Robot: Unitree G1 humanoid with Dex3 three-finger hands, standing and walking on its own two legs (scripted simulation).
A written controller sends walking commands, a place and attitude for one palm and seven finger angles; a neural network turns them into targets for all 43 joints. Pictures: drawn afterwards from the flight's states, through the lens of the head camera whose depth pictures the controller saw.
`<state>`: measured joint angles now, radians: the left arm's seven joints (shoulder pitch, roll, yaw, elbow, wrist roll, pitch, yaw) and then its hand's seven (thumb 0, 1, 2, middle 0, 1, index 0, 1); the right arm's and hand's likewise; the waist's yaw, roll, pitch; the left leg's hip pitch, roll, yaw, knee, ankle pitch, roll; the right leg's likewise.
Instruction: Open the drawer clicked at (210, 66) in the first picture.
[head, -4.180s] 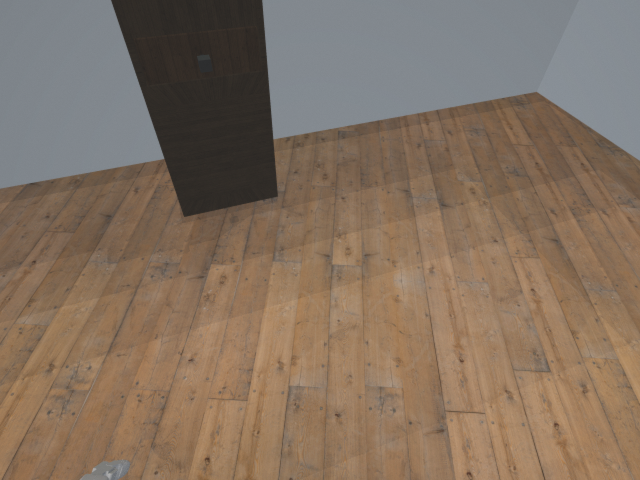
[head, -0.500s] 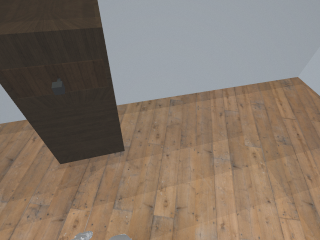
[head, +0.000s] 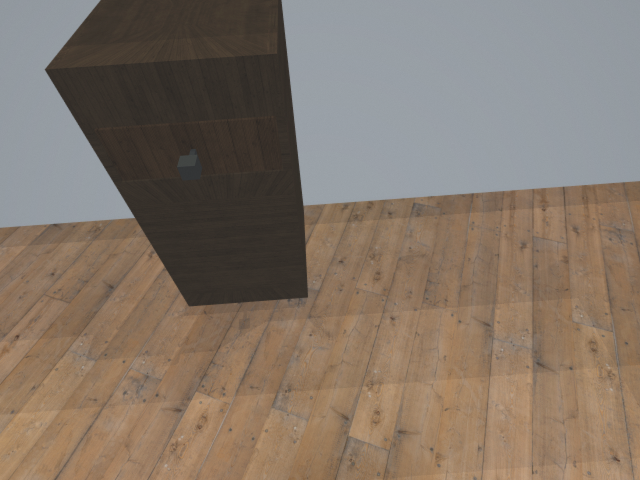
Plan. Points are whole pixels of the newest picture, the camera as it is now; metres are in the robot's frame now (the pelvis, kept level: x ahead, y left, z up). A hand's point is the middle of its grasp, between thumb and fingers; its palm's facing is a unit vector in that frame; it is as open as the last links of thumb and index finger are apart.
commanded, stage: take the last steps up to it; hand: left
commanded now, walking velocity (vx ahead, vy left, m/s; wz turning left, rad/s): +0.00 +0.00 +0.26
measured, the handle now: (191, 161) +0.74 +0.34 -0.08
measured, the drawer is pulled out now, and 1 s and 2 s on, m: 0.00 0.00 0.00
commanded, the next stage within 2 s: come to a stop and stand still in 1.02 s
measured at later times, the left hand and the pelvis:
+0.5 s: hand out of the picture -0.09 +0.22 -0.17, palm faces +0.26 -0.94 -0.20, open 7.4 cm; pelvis +0.02 +0.04 +0.00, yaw +9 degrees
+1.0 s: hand (191, 387) +0.28 +0.24 -0.16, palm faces +0.12 -0.97 -0.20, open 7.4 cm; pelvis +0.18 +0.05 -0.01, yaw +8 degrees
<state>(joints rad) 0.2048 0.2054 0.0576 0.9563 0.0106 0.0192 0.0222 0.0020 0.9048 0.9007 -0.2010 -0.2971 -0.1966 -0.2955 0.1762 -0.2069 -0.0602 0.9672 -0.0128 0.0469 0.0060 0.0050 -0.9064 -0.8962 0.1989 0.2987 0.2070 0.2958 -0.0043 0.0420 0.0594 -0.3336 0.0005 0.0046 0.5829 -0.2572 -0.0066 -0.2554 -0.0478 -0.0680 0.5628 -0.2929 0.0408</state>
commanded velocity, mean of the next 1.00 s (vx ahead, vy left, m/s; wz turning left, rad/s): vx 0.25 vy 0.04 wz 0.04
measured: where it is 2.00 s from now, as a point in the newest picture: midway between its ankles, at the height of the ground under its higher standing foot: outside the picture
